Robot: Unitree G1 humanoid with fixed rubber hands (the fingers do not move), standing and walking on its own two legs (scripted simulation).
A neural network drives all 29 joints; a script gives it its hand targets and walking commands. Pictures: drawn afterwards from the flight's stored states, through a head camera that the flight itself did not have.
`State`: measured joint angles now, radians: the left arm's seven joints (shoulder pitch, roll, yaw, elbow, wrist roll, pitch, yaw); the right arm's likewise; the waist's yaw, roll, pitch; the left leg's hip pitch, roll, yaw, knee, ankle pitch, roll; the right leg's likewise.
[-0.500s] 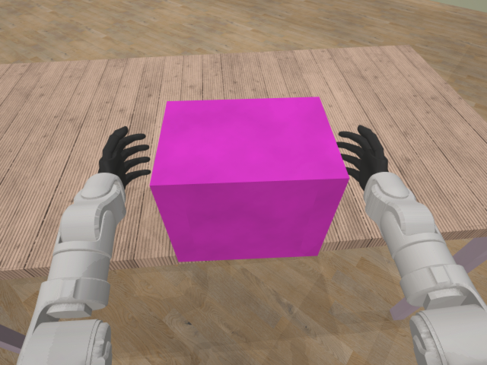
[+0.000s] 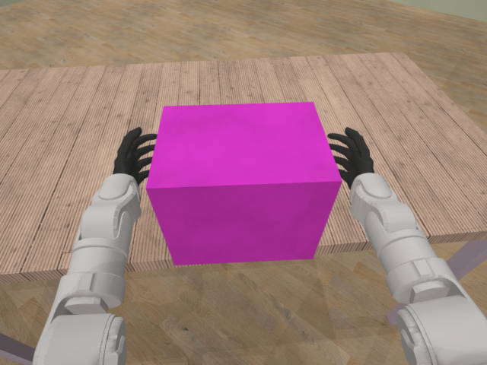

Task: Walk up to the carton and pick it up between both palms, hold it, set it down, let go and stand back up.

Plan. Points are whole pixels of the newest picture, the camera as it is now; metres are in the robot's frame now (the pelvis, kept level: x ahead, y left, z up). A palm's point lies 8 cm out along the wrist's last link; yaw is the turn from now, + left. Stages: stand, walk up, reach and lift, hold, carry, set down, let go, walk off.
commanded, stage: reach and lift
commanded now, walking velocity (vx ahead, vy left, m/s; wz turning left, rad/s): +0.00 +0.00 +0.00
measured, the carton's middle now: (241, 186) +0.39 +0.04 +0.09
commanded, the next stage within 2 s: none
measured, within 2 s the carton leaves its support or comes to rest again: leaves its support in 1.60 s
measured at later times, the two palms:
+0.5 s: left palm (137, 175) +0.38 +0.21 +0.12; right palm (344, 171) +0.41 -0.13 +0.11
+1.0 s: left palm (138, 175) +0.38 +0.21 +0.12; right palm (345, 172) +0.41 -0.13 +0.11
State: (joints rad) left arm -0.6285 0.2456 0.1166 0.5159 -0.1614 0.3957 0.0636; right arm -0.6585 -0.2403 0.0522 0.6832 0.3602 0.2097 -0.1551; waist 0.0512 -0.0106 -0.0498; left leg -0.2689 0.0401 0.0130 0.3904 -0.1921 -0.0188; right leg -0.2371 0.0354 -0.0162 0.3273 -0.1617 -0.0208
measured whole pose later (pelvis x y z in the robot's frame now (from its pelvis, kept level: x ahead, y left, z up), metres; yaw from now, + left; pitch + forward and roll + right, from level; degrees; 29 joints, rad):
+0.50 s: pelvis +0.00 +0.00 +0.00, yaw +0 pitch +3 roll -1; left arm -0.63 0.16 0.15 0.44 -0.08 0.43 0.12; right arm -0.69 -0.17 0.04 0.68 0.32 0.21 -0.22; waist 0.05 -0.02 -0.02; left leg -0.25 0.04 0.01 0.40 -0.20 -0.02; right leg -0.22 0.04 -0.01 0.32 -0.16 -0.02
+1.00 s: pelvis +0.00 +0.00 +0.00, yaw +0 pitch +3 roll -1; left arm -0.65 0.13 0.18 0.53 -0.04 0.35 0.10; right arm -0.70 -0.14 -0.01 0.73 0.25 0.18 -0.21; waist 0.05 -0.01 -0.03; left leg -0.25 0.04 0.00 0.38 -0.18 -0.02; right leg -0.21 0.03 -0.02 0.31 -0.15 -0.02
